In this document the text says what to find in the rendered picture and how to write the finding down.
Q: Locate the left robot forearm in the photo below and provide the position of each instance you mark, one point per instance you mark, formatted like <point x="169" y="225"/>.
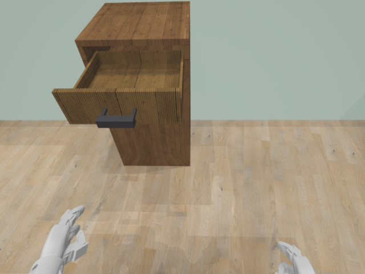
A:
<point x="48" y="265"/>

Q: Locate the drawer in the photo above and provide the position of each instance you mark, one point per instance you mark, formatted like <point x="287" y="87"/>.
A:
<point x="151" y="81"/>

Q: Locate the robot left hand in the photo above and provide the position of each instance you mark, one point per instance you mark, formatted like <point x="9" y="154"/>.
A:
<point x="61" y="234"/>

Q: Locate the cabinet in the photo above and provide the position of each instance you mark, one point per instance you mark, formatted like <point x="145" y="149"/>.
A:
<point x="145" y="26"/>

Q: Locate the robot right hand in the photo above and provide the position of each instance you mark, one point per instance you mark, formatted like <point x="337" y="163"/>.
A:
<point x="301" y="264"/>

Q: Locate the handle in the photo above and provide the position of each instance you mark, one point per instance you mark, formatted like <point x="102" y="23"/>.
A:
<point x="116" y="121"/>

